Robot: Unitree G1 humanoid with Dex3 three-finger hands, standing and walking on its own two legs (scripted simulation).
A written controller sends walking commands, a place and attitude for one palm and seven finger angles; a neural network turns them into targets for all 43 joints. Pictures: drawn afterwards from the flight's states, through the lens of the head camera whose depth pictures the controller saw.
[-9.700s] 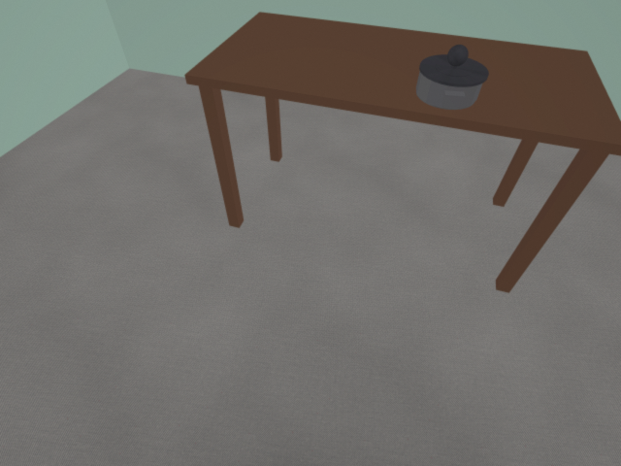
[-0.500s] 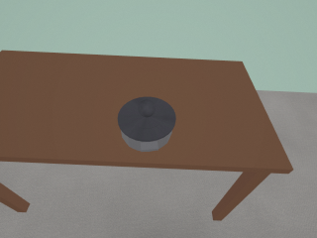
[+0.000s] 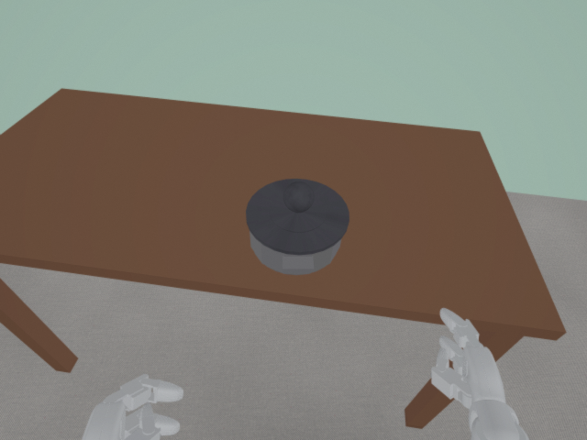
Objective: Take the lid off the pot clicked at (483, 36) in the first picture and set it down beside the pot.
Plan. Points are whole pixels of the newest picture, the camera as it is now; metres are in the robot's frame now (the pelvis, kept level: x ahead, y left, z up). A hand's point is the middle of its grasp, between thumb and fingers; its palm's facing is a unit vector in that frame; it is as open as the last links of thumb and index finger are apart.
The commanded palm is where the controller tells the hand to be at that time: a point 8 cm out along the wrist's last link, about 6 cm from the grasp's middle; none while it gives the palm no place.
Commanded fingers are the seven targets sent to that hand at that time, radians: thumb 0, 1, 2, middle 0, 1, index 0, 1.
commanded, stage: lift the closed hand beside the body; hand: left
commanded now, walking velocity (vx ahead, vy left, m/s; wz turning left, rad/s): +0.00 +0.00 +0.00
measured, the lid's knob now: (298, 197) +0.49 +0.05 +0.06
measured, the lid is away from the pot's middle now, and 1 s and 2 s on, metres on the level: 0.00 0.00 0.00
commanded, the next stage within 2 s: raise the hand higher, near the body in 0.16 s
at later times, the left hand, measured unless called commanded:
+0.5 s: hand (112, 409) +0.14 +0.23 +0.02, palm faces +0.24 -0.89 -0.39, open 3.1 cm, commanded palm +0.10 +0.27 +0.05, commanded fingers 0.00 0.90 0.90 -1.30 -1.50 -1.30 -1.50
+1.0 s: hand (95, 360) +0.17 +0.24 +0.09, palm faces +0.31 -0.87 -0.39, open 3.1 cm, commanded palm +0.12 +0.28 +0.12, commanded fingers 0.00 0.90 0.90 -1.30 -1.50 -1.30 -1.50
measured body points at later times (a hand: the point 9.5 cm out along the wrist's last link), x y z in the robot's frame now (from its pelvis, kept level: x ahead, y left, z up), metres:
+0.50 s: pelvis +0.01 +0.00 +0.00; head +0.01 -0.01 +0.45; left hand +0.13 +0.28 +0.04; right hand +0.17 -0.23 -0.09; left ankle -0.01 +0.10 -0.73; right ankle +0.00 -0.11 -0.73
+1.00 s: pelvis +0.01 +0.01 +0.00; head +0.01 +0.00 +0.45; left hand +0.15 +0.28 +0.11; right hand +0.22 -0.19 -0.07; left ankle -0.01 +0.10 -0.73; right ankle +0.00 -0.11 -0.73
